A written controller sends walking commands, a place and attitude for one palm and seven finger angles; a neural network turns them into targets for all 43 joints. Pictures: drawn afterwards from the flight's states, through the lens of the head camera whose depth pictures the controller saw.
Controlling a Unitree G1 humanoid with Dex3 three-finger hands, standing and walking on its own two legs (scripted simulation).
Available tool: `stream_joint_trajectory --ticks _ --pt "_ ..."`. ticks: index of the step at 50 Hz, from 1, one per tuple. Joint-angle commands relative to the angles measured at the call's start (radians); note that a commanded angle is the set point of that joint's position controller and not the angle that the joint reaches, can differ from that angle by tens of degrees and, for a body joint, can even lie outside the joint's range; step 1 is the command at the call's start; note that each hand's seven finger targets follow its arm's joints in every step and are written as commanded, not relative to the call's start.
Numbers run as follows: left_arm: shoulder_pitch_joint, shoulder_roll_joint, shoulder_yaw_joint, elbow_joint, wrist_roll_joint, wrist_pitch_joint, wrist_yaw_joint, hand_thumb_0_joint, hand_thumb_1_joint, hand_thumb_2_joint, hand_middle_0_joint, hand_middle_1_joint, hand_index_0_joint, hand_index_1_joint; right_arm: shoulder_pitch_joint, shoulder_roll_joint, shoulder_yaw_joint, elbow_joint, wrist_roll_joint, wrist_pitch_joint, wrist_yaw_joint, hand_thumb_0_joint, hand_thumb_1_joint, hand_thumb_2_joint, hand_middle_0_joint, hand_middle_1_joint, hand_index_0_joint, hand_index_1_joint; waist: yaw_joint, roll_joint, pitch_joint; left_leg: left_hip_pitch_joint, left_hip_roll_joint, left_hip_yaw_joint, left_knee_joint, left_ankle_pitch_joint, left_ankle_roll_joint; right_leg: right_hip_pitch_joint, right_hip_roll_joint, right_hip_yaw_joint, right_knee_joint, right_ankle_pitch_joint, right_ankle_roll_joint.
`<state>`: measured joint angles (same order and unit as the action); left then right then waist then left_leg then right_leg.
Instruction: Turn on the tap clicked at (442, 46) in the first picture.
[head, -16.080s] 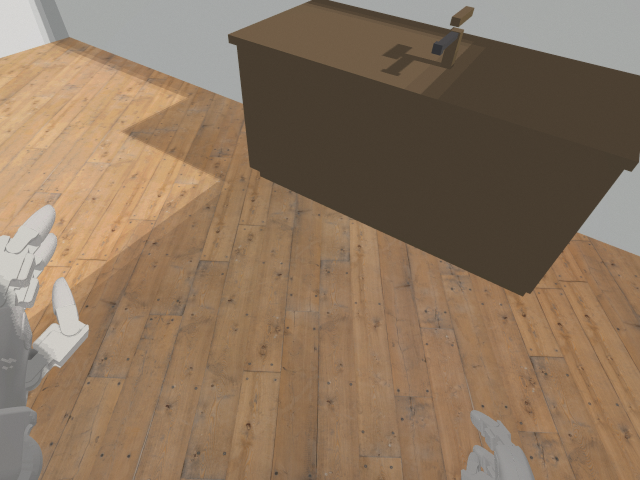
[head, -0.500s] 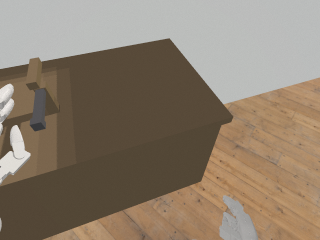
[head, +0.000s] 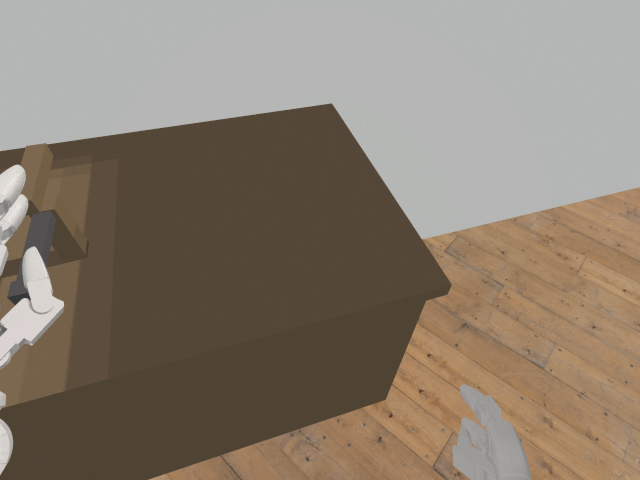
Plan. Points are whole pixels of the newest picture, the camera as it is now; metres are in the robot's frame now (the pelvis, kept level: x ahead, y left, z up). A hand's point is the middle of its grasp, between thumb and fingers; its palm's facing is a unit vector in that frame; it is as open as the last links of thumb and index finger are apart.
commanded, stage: come to a stop and stand still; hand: left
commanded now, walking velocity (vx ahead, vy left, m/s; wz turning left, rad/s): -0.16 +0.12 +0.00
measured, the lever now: (27, 293) +0.31 +0.39 +0.05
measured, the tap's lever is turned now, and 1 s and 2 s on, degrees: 0 0 0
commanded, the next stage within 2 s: look again from close up in 0.90 s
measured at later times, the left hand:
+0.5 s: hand out of the picture +0.22 +0.30 +0.20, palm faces +0.48 -0.79 -0.39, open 7.4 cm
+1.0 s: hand out of the picture +0.18 +0.31 +0.18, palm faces +0.41 -0.86 -0.31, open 7.4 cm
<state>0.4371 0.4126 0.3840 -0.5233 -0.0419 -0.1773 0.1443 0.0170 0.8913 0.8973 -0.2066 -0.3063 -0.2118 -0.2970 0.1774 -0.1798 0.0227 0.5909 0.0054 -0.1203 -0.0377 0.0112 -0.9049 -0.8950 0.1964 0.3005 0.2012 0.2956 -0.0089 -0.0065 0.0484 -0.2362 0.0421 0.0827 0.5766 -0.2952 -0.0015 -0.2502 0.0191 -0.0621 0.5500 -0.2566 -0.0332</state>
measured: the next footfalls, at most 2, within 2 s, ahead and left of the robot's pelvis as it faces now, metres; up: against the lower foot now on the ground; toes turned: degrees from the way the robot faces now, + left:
none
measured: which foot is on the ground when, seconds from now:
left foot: down 0.00-1.00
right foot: down 0.00-1.00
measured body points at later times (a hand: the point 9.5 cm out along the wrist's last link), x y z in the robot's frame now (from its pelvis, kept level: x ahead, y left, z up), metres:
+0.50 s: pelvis -0.02 +0.02 +0.01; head +0.00 +0.04 +0.46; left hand +0.19 +0.34 +0.22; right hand +0.15 -0.21 -0.07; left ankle +0.01 +0.12 -0.73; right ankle +0.03 -0.09 -0.73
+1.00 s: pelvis -0.04 +0.06 +0.01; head -0.05 +0.08 +0.45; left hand +0.16 +0.35 +0.19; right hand +0.14 -0.14 -0.06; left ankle +0.01 +0.12 -0.73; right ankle +0.02 -0.08 -0.73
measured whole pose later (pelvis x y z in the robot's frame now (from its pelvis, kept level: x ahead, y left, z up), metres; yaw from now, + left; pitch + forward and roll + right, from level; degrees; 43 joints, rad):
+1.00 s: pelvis -0.04 +0.06 +0.01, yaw -1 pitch -4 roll -1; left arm 0.30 0.32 0.32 -0.36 0.01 -0.27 0.09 0.01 0.90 0.90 -0.20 -0.31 -0.21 -0.30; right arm 0.23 -0.16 0.04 0.61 0.01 -0.17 0.03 0.01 -0.90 -0.89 0.20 0.30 0.21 0.30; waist 0.06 -0.03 0.05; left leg -0.22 -0.04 0.06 0.50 -0.22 0.08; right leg -0.24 0.00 0.04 0.49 -0.23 0.01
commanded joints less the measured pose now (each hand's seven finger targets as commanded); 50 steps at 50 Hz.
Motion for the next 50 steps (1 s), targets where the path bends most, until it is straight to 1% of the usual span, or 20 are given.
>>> stream_joint_trajectory --ticks 1,3,5,12,17,18,19,20,21,22,25,26,28,30,31,35,36,41,45,50 --pt "-0.005 0.079 0.071 -0.097 -0.021 -0.023 0.016 0.0 0.9 0.9 -0.2 -0.3 -0.2 -0.3 -0.052 -0.127 -0.05 -0.147 0.015 -0.049 -0.013 0.0 -0.9 -0.9 0.2 0.3 0.2 0.3 -0.002 -0.078 -0.145 -0.05 0.011 -0.036 -0.017 0.143 -0.006 0.149 -0.161 0.232 -0.176 0.529 -0.021" --pt "-0.002 0.09 0.069 -0.092 -0.017 -0.013 0.019 0.0 0.9 0.9 -0.2 -0.3 -0.2 -0.3 -0.044 -0.125 -0.049 -0.139 0.013 -0.036 -0.011 0.0 -0.9 -0.9 0.2 0.3 0.2 0.3 0.004 -0.099 -0.148 -0.038 -0.005 -0.054 0.026 0.113 -0.002 0.127 -0.229 0.277 -0.189 0.583 -0.051" --pt "-0.014 0.105 0.072 -0.102 -0.016 -0.017 0.019 0.0 0.9 0.9 -0.2 -0.3 -0.2 -0.3 -0.053 -0.116 -0.036 -0.144 0.009 -0.028 -0.016 0.0 -0.9 -0.9 0.2 0.3 0.2 0.3 0.018 -0.101 -0.146 -0.052 -0.006 -0.07 -0.006 0.061 0.006 0.132 -0.237 0.263 -0.185 0.553 -0.038" --pt "-0.069 0.151 0.087 -0.228 -0.011 -0.031 0.031 0.0 0.9 0.9 -0.2 -0.3 -0.2 -0.3 -0.085 -0.125 -0.044 -0.151 -0.002 -0.027 -0.037 0.0 -0.9 -0.9 0.2 0.3 0.2 0.3 0.031 -0.027 -0.19 0.072 0.034 -0.093 -0.085 0.291 0.028 0.107 -0.182 0.194 -0.165 0.386 0.006" --pt "0.015 0.128 0.089 -0.23 -0.017 -0.025 0.036 0.0 0.9 0.9 -0.2 -0.3 -0.2 -0.3 -0.073 -0.132 -0.05 -0.155 0.001 -0.022 -0.035 0.0 -0.9 -0.9 0.2 0.3 0.2 0.3 0.026 0.018 -0.213 0.052 0.042 -0.105 -0.123 0.261 0.023 0.145 -0.146 0.16 -0.162 0.299 0.007" --pt "-1.016 0.906 0.652 -0.392 0.116 -0.134 0.024 0.0 0.9 0.9 -0.2 -0.3 -0.2 -0.3 0.073 -0.132 -0.076 -0.123 -0.041 -0.075 -0.035 0.0 -0.9 -0.9 0.2 0.3 0.2 0.3 0.062 -0.162 -0.089 -0.099 -0.004 -0.011 0.038 0.196 0.03 0.033 -0.161 0.253 -0.28 0.438 0.088" --pt "-0.435 0.309 0.275 0.208 0.032 -0.1 -0.026 0.0 0.9 0.9 -0.2 -0.3 -0.2 -0.3 -0.001 -0.067 -0.053 -0.075 -0.019 -0.082 -0.022 0.0 -0.9 -0.9 0.2 0.3 0.2 0.3 0.056 -0.134 -0.256 -0.052 -0.11 -0.052 0.03 0.106 0.028 0.144 -0.215 0.255 -0.193 0.482 -0.03" --pt "-0.191 0.231 0.21 0.106 0.005 -0.115 -0.019 0.0 0.9 0.9 -0.2 -0.3 -0.2 -0.3 0.002 -0.1 -0.065 -0.158 0.005 -0.087 -0.008 0.0 -0.9 -0.9 0.2 0.3 0.2 0.3 0.081 -0.094 -0.167 -0.06 -0.042 -0.065 0.002 0.07 0.013 0.159 -0.247 0.339 -0.231 0.576 -0.01" --pt "-0.105 0.078 0.082 0.182 -0.015 -0.11 -0.021 0.0 0.9 0.9 -0.2 -0.3 -0.2 -0.3 -0.01 -0.109 -0.058 -0.138 0.025 -0.086 0.009 0.0 -0.9 -0.9 0.2 0.3 0.2 0.3 0.058 0.04 -0.216 0.014 -0.021 -0.058 -0.089 0.125 0.02 0.195 -0.249 0.281 -0.165 0.548 -0.036" --pt "-0.151 0.1 0.062 0.044 -0.016 -0.129 -0.024 0.0 0.9 0.9 -0.2 -0.3 -0.2 -0.3 0.002 -0.14 -0.069 -0.14 0.014 -0.085 0.014 0.0 -0.9 -0.9 0.2 0.3 0.2 0.3 0.052 0.097 -0.24 0.055 -0.034 -0.057 -0.13 0.152 0.02 0.169 -0.198 0.224 -0.15 0.408 -0.026" --pt "-0.071 0.053 -0.039 -0.049 -0.018 -0.138 -0.037 0.0 0.9 0.9 -0.2 -0.3 -0.2 -0.3 -0.023 -0.159 -0.07 -0.148 0.013 -0.096 0.037 0.0 -0.9 -0.9 0.2 0.3 0.2 0.3 0.059 0.09 -0.157 0.029 0.031 -0.141 -0.22 0.161 0.045 0.089 -0.094 0.164 -0.151 0.075 0.011" --pt "-0.036 0.055 -0.033 -0.052 -0.022 -0.133 -0.034 0.0 0.9 0.9 -0.2 -0.3 -0.2 -0.3 -0.06 -0.151 -0.058 -0.156 0.023 -0.096 0.04 0.0 -0.9 -0.9 0.2 0.3 0.2 0.3 0.061 0.131 -0.115 -0.009 0.073 -0.173 -0.283 0.092 0.061 0.078 -0.068 0.112 -0.095 0.037 0.021" --pt "-0.104 0.116 0.02 -0.085 0.0 -0.143 -0.027 0.0 0.9 0.9 -0.2 -0.3 -0.2 -0.3 -0.058 -0.157 -0.054 -0.173 0.024 -0.094 0.037 0.0 -0.9 -0.9 0.2 0.3 0.2 0.3 0.062 0.09 -0.049 -0.217 0.118 -0.235 -0.402 -0.187 0.075 0.157 -0.035 0.064 -0.007 -0.037 0.036" --pt "-0.166 0.17 0.09 -0.087 0.011 -0.151 -0.022 0.0 0.9 0.9 -0.2 -0.3 -0.2 -0.3 -0.054 -0.155 -0.055 -0.181 0.026 -0.096 0.029 0.0 -0.9 -0.9 0.2 0.3 0.2 0.3 0.06 0.033 -0.018 -0.312 0.134 -0.243 -0.435 -0.332 0.094 0.21 -0.024 0.055 0.029 -0.03 0.045" --pt "-0.229 0.246 0.162 -0.147 0.014 -0.16 -0.015 0.0 0.9 0.9 -0.2 -0.3 -0.2 -0.3 -0.056 -0.157 -0.055 -0.181 0.023 -0.094 0.025 0.0 -0.9 -0.9 0.2 0.3 0.2 0.3 0.056 0.069 -0.032 -0.3 0.134 -0.246 -0.446 -0.332 0.095 0.219 -0.018 0.046 0.048 -0.012 0.049" --pt "-0.305 0.198 0.135 -0.139 0.018 -0.179 -0.026 0.0 0.9 0.9 -0.2 -0.3 -0.2 -0.3 -0.048 -0.14 -0.056 -0.176 0.01 -0.111 0.026 0.0 -0.9 -0.9 0.2 0.3 0.2 0.3 0.05 0.175 -0.073 -0.248 0.132 -0.224 -0.41 -0.358 0.092 0.21 -0.031 0.049 0.044 -0.004 0.036" --pt "-0.314 0.204 0.137 -0.168 0.014 -0.181 -0.03 0.0 0.9 0.9 -0.2 -0.3 -0.2 -0.3 -0.055 -0.134 -0.049 -0.177 0.009 -0.117 0.031 0.0 -0.9 -0.9 0.2 0.3 0.2 0.3 0.051 0.178 -0.077 -0.218 0.133 -0.22 -0.411 -0.352 0.084 0.195 -0.028 0.043 0.038 -0.004 0.038" --pt "-0.27 0.046 -0.002 -0.082 0.027 -0.167 -0.044 0.0 0.9 0.9 -0.2 -0.3 -0.2 -0.3 -0.035 -0.142 -0.052 -0.136 0.014 -0.137 0.056 0.0 -0.9 -0.9 0.2 0.3 0.2 0.3 0.042 0.169 -0.062 -0.174 0.11 -0.2 -0.397 -0.359 0.055 0.158 -0.012 0.055 -0.007 -0.011 0.03" --pt "-0.254 0.042 -0.01 0.003 0.045 -0.142 -0.041 0.0 0.9 0.9 -0.2 -0.3 -0.2 -0.3 -0.021 -0.146 -0.056 -0.123 0.011 -0.115 0.058 0.0 -0.9 -0.9 0.2 0.3 0.2 0.3 0.044 0.086 -0.018 -0.256 0.116 -0.216 -0.403 -0.424 0.056 0.174 -0.001 0.067 -0.017 -0.032 0.035" --pt "-0.269 0.09 0.044 -0.03 0.05 -0.139 -0.038 0.0 0.9 0.9 -0.2 -0.3 -0.2 -0.3 -0.045 -0.139 -0.054 -0.146 0.008 -0.087 0.046 0.0 -0.9 -0.9 0.2 0.3 0.2 0.3 0.043 0.081 -0.017 -0.253 0.097 -0.196 -0.388 -0.412 0.06 0.187 -0.001 0.078 -0.064 -0.035 0.035"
